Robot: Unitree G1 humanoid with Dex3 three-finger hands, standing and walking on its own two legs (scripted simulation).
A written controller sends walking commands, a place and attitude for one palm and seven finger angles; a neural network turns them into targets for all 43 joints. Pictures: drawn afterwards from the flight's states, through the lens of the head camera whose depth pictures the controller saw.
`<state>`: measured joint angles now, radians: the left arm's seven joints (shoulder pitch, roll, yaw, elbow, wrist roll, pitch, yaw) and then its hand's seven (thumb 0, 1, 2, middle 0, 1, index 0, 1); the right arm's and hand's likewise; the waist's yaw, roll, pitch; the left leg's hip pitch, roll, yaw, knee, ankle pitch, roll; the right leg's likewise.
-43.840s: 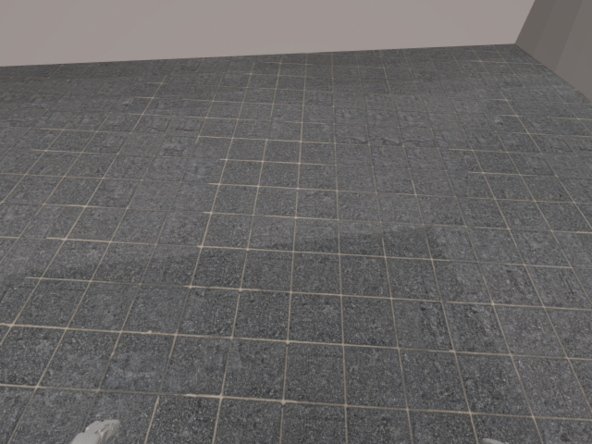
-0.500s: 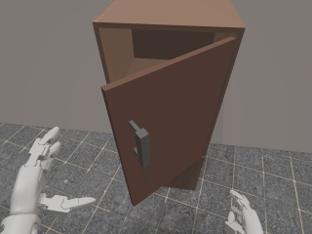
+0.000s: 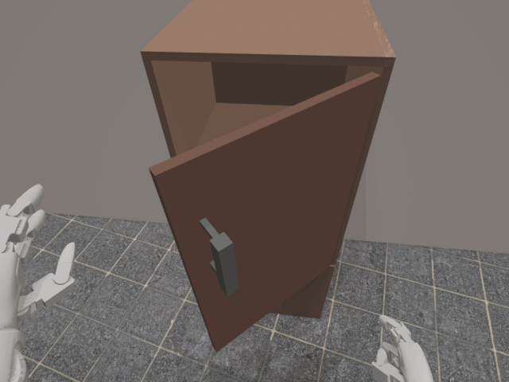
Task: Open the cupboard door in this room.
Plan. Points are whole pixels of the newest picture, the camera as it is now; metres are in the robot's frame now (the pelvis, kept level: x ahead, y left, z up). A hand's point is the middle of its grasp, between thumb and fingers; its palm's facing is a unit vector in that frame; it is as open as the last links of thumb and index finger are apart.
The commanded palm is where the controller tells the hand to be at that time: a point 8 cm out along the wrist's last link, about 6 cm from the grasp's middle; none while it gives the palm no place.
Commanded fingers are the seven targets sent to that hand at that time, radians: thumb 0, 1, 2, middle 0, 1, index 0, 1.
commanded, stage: draw the hand back to the body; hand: left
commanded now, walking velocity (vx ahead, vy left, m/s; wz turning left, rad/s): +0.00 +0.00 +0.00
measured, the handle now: (218, 256) +0.28 +0.10 +0.08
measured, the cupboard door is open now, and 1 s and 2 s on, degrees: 44 44 44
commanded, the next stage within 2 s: step back with the hand held close in 0.36 s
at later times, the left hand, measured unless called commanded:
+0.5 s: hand (59, 283) +0.18 +0.26 +0.15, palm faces +0.45 -0.80 -0.39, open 7.4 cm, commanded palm +0.13 +0.29 +0.17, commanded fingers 0.00 0.90 0.90 -0.20 -0.30 -0.20 -0.30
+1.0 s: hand out of the picture +0.11 +0.29 +0.16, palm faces +0.37 -0.78 -0.50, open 7.4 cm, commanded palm +0.05 +0.33 +0.17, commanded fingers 0.00 0.90 0.90 -0.20 -0.30 -0.20 -0.30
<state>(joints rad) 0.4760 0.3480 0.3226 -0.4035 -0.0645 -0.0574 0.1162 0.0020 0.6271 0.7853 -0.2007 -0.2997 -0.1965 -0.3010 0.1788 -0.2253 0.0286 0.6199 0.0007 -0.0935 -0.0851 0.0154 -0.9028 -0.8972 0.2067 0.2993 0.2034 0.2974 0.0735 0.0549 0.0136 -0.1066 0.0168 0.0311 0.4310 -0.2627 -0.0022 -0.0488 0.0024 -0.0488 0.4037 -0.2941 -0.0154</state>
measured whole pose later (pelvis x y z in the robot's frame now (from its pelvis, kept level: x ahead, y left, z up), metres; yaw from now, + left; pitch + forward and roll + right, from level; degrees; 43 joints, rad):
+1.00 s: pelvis -0.09 +0.03 -0.01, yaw -1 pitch -2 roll -1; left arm 0.57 0.43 0.43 -0.53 -0.04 -0.16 0.13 0.01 0.89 0.90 -0.21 -0.30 -0.21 -0.30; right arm 0.19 -0.22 0.00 0.53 0.02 -0.01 -0.08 0.01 -0.90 -0.90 0.21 0.30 0.20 0.30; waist 0.01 0.00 0.06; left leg -0.34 0.01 0.06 0.53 -0.17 0.04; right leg -0.29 -0.01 -0.02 0.51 -0.19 0.02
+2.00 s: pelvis -0.26 +0.01 -0.01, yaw -2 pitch -2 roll +2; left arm 0.50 0.39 0.40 -0.41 -0.04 -0.20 0.15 0.01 0.89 0.90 -0.21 -0.30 -0.21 -0.30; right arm 0.24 -0.25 -0.02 0.65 0.00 -0.12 -0.07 0.02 -0.91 -0.90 0.20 0.30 0.20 0.30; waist -0.03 -0.05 -0.02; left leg -0.29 -0.02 0.09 0.55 -0.23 0.03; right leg -0.17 -0.01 -0.01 0.66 -0.43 0.01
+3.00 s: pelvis -0.32 +0.03 +0.00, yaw -2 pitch -1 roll -1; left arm 0.52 0.38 0.38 -0.44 -0.02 -0.20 0.14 0.01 0.89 0.90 -0.21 -0.30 -0.21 -0.30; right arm 0.23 -0.19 0.03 0.63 -0.01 -0.14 -0.07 0.02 -0.90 -0.90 0.21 0.30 0.20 0.30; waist 0.01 0.00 0.04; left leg -0.26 -0.01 0.00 0.41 -0.14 0.03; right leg -0.16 0.03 -0.03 0.36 -0.18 -0.01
